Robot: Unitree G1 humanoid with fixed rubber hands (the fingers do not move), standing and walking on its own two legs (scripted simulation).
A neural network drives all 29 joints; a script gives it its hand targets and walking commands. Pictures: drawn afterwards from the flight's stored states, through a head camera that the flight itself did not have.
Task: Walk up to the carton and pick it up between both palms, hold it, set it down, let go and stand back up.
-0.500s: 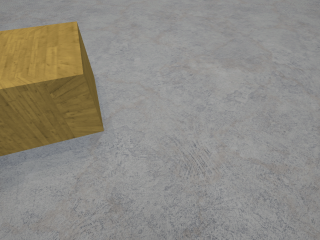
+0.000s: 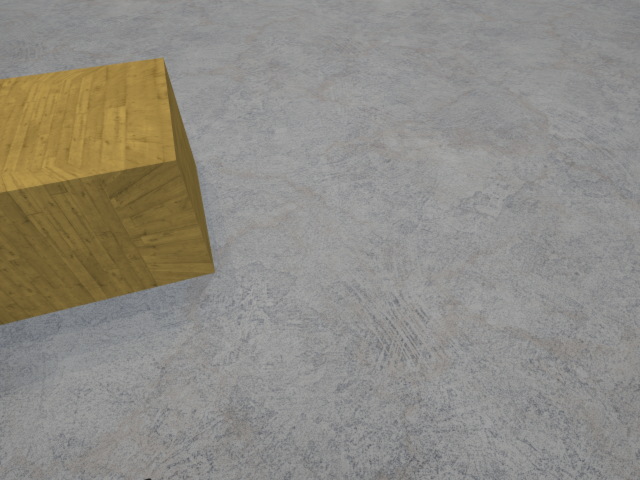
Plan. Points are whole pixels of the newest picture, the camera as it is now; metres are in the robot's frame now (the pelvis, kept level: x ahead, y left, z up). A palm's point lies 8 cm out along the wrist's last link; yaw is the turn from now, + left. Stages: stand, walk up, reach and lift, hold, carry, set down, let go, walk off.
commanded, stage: walk up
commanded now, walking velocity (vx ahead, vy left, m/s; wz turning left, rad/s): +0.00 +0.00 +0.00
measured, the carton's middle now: out of the picture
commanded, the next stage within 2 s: none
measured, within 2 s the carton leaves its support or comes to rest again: neither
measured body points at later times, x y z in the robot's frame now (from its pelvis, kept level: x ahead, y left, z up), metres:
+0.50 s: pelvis +0.02 +0.09 -0.03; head +0.03 +0.07 +0.42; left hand +0.02 +0.45 -0.12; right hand +0.15 -0.24 -0.15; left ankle +0.06 +0.26 -0.74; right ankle -0.01 -0.11 -0.75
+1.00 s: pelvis +0.13 +0.23 -0.03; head +0.16 +0.20 +0.42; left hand +0.10 +0.55 -0.12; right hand +0.29 -0.04 -0.17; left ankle +0.07 +0.30 -0.71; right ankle +0.24 +0.16 -0.75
